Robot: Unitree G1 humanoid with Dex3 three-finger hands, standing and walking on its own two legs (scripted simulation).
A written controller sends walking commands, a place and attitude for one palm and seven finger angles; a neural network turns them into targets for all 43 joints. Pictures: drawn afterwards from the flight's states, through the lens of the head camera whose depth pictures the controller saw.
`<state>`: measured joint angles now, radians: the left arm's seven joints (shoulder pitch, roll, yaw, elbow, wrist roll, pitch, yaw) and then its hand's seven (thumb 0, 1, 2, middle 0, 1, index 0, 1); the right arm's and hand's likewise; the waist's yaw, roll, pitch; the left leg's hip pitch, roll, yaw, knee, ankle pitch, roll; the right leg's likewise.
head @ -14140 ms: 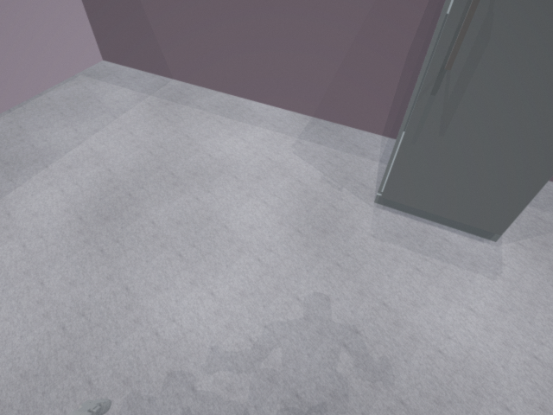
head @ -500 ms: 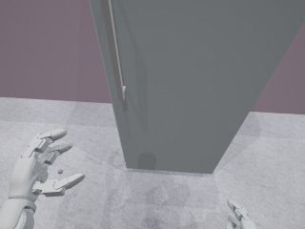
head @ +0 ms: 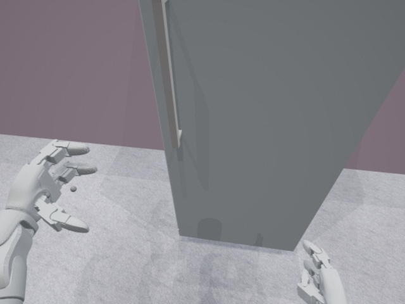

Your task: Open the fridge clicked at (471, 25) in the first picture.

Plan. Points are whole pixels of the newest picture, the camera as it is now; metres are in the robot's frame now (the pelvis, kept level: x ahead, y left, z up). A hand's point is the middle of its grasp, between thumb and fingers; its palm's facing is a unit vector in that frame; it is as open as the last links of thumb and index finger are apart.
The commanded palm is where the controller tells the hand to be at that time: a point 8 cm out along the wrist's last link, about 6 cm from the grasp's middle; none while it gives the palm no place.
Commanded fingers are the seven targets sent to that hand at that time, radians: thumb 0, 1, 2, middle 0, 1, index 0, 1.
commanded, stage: raise the hand to about handle height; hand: left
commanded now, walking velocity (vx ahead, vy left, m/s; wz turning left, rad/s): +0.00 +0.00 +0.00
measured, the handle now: (171, 84) +0.53 +0.14 +0.19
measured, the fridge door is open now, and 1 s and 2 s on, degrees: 0 0 0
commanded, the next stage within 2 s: move the hooked fingers beside the handle in 0.70 s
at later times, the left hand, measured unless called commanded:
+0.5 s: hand (71, 167) +0.28 +0.26 +0.17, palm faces +0.02 -1.00 -0.05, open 14.0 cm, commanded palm +0.25 +0.31 +0.17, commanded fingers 0.00 -0.50 0.30 -0.30 -1.20 -0.30 -1.20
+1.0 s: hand (71, 161) +0.29 +0.27 +0.17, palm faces +0.05 -1.00 -0.05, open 14.0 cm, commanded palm +0.27 +0.30 +0.17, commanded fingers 0.00 -0.50 0.30 -0.30 -1.20 -0.30 -1.20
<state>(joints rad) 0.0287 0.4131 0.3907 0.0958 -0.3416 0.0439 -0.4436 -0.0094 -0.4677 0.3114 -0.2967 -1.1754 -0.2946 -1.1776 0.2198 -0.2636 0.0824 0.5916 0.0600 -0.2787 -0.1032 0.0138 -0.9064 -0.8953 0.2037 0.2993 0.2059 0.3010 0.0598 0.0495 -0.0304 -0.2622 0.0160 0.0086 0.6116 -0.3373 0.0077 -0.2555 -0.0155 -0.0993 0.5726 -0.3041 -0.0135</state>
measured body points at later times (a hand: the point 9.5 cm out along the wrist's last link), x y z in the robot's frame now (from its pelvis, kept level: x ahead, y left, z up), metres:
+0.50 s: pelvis +0.00 -0.01 +0.01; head -0.01 -0.02 +0.46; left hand +0.27 +0.32 +0.17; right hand +0.17 -0.25 -0.06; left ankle -0.01 +0.11 -0.73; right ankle +0.00 -0.11 -0.73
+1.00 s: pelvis -0.01 +0.00 +0.01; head -0.02 -0.02 +0.46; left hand +0.28 +0.32 +0.17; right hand +0.17 -0.23 -0.07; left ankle -0.01 +0.11 -0.73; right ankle +0.00 -0.11 -0.73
